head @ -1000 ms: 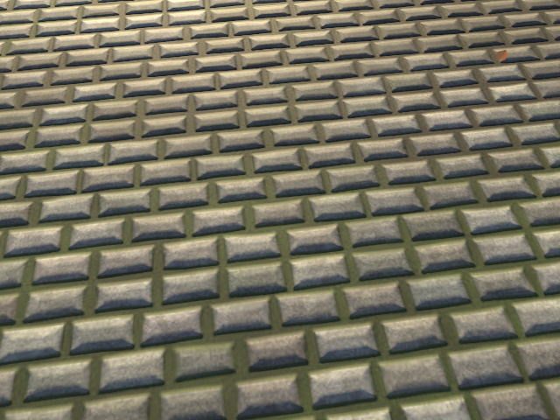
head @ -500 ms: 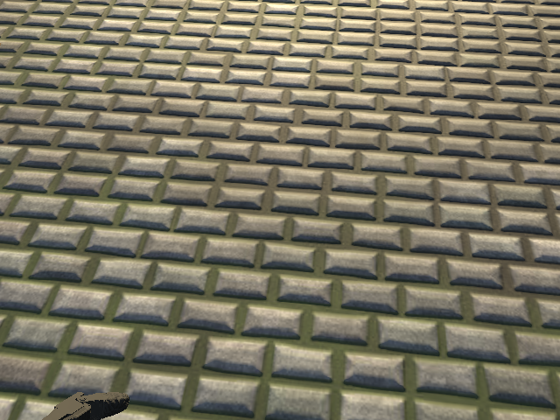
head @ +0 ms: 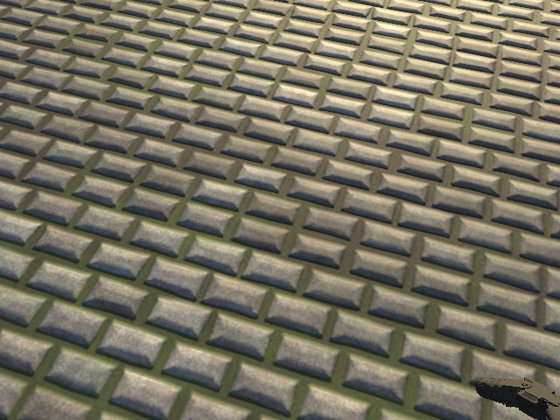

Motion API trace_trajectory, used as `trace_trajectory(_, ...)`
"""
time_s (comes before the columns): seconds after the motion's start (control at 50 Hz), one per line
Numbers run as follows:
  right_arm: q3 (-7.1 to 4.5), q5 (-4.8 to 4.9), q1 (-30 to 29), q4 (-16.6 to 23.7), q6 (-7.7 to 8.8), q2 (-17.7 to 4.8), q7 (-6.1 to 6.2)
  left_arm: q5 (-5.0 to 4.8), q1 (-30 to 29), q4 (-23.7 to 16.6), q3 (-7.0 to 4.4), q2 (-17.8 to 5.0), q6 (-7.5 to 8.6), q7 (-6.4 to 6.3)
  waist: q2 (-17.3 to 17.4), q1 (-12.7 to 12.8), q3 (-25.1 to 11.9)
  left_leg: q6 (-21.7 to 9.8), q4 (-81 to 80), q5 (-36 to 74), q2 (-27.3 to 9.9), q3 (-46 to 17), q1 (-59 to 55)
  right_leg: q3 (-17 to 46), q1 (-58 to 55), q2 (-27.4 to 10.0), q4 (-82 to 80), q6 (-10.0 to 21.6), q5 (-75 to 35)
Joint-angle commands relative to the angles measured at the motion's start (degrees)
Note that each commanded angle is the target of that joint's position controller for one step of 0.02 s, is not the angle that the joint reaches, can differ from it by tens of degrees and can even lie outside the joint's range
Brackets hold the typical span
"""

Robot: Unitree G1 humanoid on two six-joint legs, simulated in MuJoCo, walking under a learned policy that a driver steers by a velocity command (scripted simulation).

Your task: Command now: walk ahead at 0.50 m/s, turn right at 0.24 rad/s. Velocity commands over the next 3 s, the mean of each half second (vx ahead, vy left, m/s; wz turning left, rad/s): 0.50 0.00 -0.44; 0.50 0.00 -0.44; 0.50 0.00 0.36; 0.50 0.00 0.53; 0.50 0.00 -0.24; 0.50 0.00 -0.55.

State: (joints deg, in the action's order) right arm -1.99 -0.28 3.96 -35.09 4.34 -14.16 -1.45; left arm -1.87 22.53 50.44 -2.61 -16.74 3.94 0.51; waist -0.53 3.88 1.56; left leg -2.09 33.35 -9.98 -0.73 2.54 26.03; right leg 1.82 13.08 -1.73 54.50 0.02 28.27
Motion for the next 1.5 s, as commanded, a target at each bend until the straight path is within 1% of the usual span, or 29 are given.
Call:
trace_trajectory(0.02, -3.11, 0.3, 15.0, -1.5, 0.27, -8.4, 0.56, -0.63, -5.2, -6.7, -1.55, -7.4, 1.7, -0.28, 6.7, -8.7, -9.0, -11.1, -16.7, -3.9, -18.7, -25.0, -32.4, 3.6, 31.3, -3.7, 17.8, 1.1, -5.1)
trace_trajectory(0.04, -2.47, 0.19, 11.8, -1.7, 0.6, -5.9, 0.2, 0.33, -6.6, -6.6, -1.85, -6.9, 1.03, -0.55, 5.4, -7.0, -4.8, -9.4, -19.1, -0.6, -15.6, -19.3, -26.3, 3.6, 29.3, -4.9, 15.1, 1.2, -8.6)
trace_trajectory(0.12, -3.13, -0.46, 8.5, -3.8, 2.53, -5.8, 0.37, 0.01, -4.1, -6.2, -1.72, -3.1, -1.51, -0.53, 5.4, -2.8, -2.0, -9.7, -24.9, 9.7, -14.8, -8.7, -17.4, 4.5, 24.0, -6.4, 12.0, -0.4, -14.9)
trace_trajectory(0.26, -4.24, -0.32, 11.3, -7.4, 2.03, -9.2, 1.97, 0.76, -15.4, -10.3, -0.93, -0.9, -1.53, 1.25, 3.0, -5.9, 2.1, -7.5, -26.2, 14.3, -13.7, 3.9, -20.6, 1.3, 26.4, -5.1, -8.1, 0.0, -31.4)
trace_trajectory(0.36, -5.07, 1.07, 14.9, -9.9, 0.28, -11.3, 2.25, 0.65, -22.7, -14.5, -0.77, -1.3, -1.56, 2.87, 2.9, -8.0, 4.3, -6.1, -22.8, 18.6, -16.3, 7.1, -29.4, -2.8, 27.9, -3.9, -16.1, 2.9, -26.3)
trace_trajectory(0.42, -5.65, 1.67, 13.7, -9.9, -0.96, -13.7, 2.67, 0.68, -18.9, -15.3, -2.17, -3.8, -1.95, 3.21, 5.8, -4.3, -0.3, -4.1, -11.7, 44.4, -16.2, 9.6, -32.1, -7.9, 18.6, 1.2, -16.9, 6.2, -17.5)
trace_trajectory(0.46, -5.25, 2.0, 12.4, -9.4, -1.58, -13.5, 3.05, 0.46, -2.7, -11.4, -5.44, -9.4, -2.31, 2.23, 4.2, 4.5, -8.8, -0.9, 10.9, 46.4, -12.5, 11.9, -23.9, -8.1, -5.1, 6.0, -22.4, 10.1, -20.5)
trace_trajectory(0.48, -3.71, 0.04, 14.4, -7.4, -0.94, -8.7, 3.1, 0.39, 3.0, -10.2, -7.25, -15.7, -2.85, 0.88, -6.7, 4.3, -13.4, 2.4, 31.3, 14.7, -7.6, 11.9, -4.0, 12.0, -23.4, -5.7, -24.0, 15.5, -20.3)
trace_trajectory(0.5, -1.74, -0.13, 16.4, -4.9, 1.22, -4.1, 2.42, 0.49, 0.2, -12.3, -6.95, -18.3, -1.84, 1.23, -14.2, -0.5, -21.6, 4.4, 46.8, -24.4, 3.8, -0.7, 13.6, 45.2, -35.0, -17.3, -34.5, 26.0, -10.3)
trace_trajectory(0.52, -2.91, 1.99, 9.6, -3.9, 2.99, -9.5, 1.56, 0.78, 0.5, -12.6, -5.34, -12.7, -1.1, 1.66, -6.1, 3.3, -20.0, 3.0, 48.7, -21.5, 0.5, -8.5, 20.1, 42.6, -34.5, -16.7, -38.2, 22.7, -8.8)
trace_trajectory(0.54, -2.82, 2.98, 6.8, -2.9, 3.87, -9.7, 1.25, 0.85, -1.2, -12.3, -4.61, -10.1, -0.51, 1.65, -4.8, 2.3, -12.7, 1.5, 45.4, -16.6, -1.8, -7.7, 21.7, 33.9, -27.5, -14.8, -37.9, 20.3, -12.1)
trace_trajectory(0.58, -3.26, 0.28, 7.1, -4.1, 3.77, -9.6, 2.11, 0.95, -8.3, -13.5, -3.4, -6.4, -0.26, 1.35, 0.2, -2.8, -5.9, 1.6, 35.5, -9.8, -5.9, -7.5, 14.9, 22.8, -12.2, -10.2, -38.8, 16.9, -23.1)
trace_trajectory(0.66, -3.15, -0.64, 7.8, -3.9, 1.46, -7.8, 1.98, 1.35, -9.3, -14.3, -3.54, -7.4, 0.22, 0.2, -1.2, -5.2, -4.2, 4.5, 26.6, -4.8, -5.7, -6.1, 9.0, 16.2, -1.3, -7.0, -41.5, 17.3, -34.4)
trace_trajectory(0.76, -1.81, -0.32, -3.1, -1.1, 1.49, -5.1, 1.45, 0.64, -5.2, -12.7, -3.9, -8.6, -0.4, -1.14, -3.7, -1.2, -1.9, 6.1, 5.1, 12.2, -1.7, -5.4, 6.2, 12.5, 1.5, -3.0, -40.7, 13.3, -27.9)
trace_trajectory(0.88, -2.27, 0.57, -6.1, -0.4, 2.93, -7.5, -0.43, 0.79, -1.2, -10.2, -3.56, -7.7, -0.91, -1.49, -5.9, 0.3, -1.4, 3.3, -4.2, 12.6, -0.9, -6.1, 3.5, 18.0, -6.7, -7.8, -35.4, 11.7, -23.9)
trace_trajectory(0.94, -3.33, 0.25, 0.9, -2.1, 3.26, -9.4, -0.2, 1.16, -2.3, -10.0, -3.38, -7.3, -1.26, -1.28, -6.9, -3.5, -3.3, -1.1, -7.5, 6.9, 1.1, -2.5, -5.0, 16.2, -10.2, -6.9, -27.5, 9.7, -40.3)
trace_trajectory(0.96, -4.05, -0.31, 8.1, -3.5, 3.44, -11.4, -0.01, 1.63, -2.6, -10.5, -2.61, -5.7, -1.24, -1.21, -4.7, -6.7, -9.6, -4.4, -5.9, 9.1, -2.5, -6.3, -16.4, 12.9, -7.7, -4.0, -16.5, 8.0, -43.3)
trace_trajectory(0.98, -5.2, -0.97, 15.8, -4.5, 3.38, -16.1, -0.08, 1.59, 2.7, -11.3, -1.76, -3.4, -0.68, -1.37, 6.5, -6.7, -18.5, -12.7, -5.8, 7.1, -12.8, -25.3, -36.9, 7.1, 8.4, 3.1, 2.8, 3.9, -30.5)
trace_trajectory(1.0, -5.32, 0.73, 19.4, -6.7, 2.72, -15.5, -0.86, 1.21, 5.2, -11.1, -1.24, -3.2, 0.04, -1.35, 19.4, -6.9, -19.9, -18.5, -15.2, -6.5, -19.7, -46.6, -44.6, 4.8, 23.7, 7.6, 16.6, 0.9, 1.9)
trace_trajectory(1.02, -3.96, 2.15, 17.2, -6.1, 2.44, -11.4, -1.01, 0.64, 0.3, -12.0, -1.96, -7.3, 0.68, -1.04, 12.2, -7.7, -12.4, -16.3, -17.4, -16.4, -19.0, -47.1, -40.7, 7.5, 30.8, 3.7, 20.7, 1.5, 1.2)
trace_trajectory(1.06, -2.99, 0.78, 12.2, -4.8, 1.37, -9.0, -0.75, 1.59, -10.1, -14.3, -1.8, -6.8, 1.75, -0.67, 1.9, -7.3, -1.8, -13.1, -19.2, -8.9, -13.8, -33.8, -26.9, 4.7, 31.3, 0.0, 16.1, 1.9, -6.3)
trace_trajectory(1.14, -2.54, 0.81, 11.6, -4.7, 1.03, -8.2, 0.21, 2.92, -9.4, -14.8, -1.73, -4.3, 1.98, -0.62, 5.7, -4.1, -3.0, -12.6, -21.1, 7.5, -8.5, -24.9, -19.9, 2.8, 23.7, -2.0, 2.5, -0.4, -10.7)
trace_trajectory(1.24, -3.63, 1.66, 15.1, -6.3, 0.1, -11.3, 1.84, 2.49, -18.8, -16.7, -0.52, -1.6, 2.02, -0.49, 5.3, -6.7, -1.8, -10.9, -21.3, 10.8, -6.1, -19.8, -14.4, 1.5, 18.5, 0.6, -16.2, -3.1, -24.7)
trace_trajectory(1.34, -3.61, 2.12, 19.6, -7.7, -1.28, -10.9, 2.47, 1.46, -25.5, -18.2, -1.0, -3.0, 2.98, 0.45, 5.9, -8.5, -1.4, -9.3, -17.3, 6.2, -6.6, -23.8, -16.0, 2.8, 13.0, 3.2, -25.6, -2.8, -29.0)
trace_trajectory(1.42, -3.56, 1.94, 17.3, -6.7, -1.92, -9.9, 2.64, 1.44, -17.6, -16.4, -2.85, -6.2, 3.78, 0.03, 7.3, -2.9, -4.2, -6.2, -8.3, 9.0, -4.8, -26.1, -15.6, 2.5, -1.4, 2.2, -31.8, 1.0, -25.2)
trace_trajectory(1.44, -2.67, 1.33, 15.9, -5.6, -1.65, -7.4, 2.39, 2.24, -9.8, -15.5, -3.76, -8.7, 3.88, -0.52, 4.6, 1.0, -10.5, -4.3, 3.4, 7.1, -2.2, -22.8, -10.3, 7.9, -14.2, -4.6, -30.1, 4.3, -23.8)
trace_trajectory(1.46, -1.41, 1.44, 21.2, -4.4, -1.08, -3.2, 2.46, 2.99, -2.3, -14.4, -4.96, -13.5, 3.21, -0.96, -8.0, 1.1, -19.0, -0.5, 21.7, -10.5, 5.3, -14.4, 5.6, 25.8, -33.9, -17.2, -30.4, 11.6, -19.7)
trace_trajectory(1.48, -1.36, 2.5, 24.1, -3.5, -0.75, -5.5, 2.49, 1.92, -0.2, -12.5, -4.88, -12.2, 2.43, -0.35, -17.7, 0.0, -19.8, 0.5, 32.9, -25.0, 3.6, -11.8, 17.3, 42.6, -35.5, -24.0, -35.2, 16.2, -6.8)
trace_trajectory(1.5, -2.63, 2.82, 20.5, -4.4, -1.04, -10.2, 2.54, 1.59, -3.2, -13.2, -3.65, -7.3, 2.29, -0.36, -9.6, 0.7, -11.3, 1.0, 37.8, -20.3, 0.3, -12.7, 20.5, 37.2, -28.3, -21.2, -37.0, 14.1, -1.8)
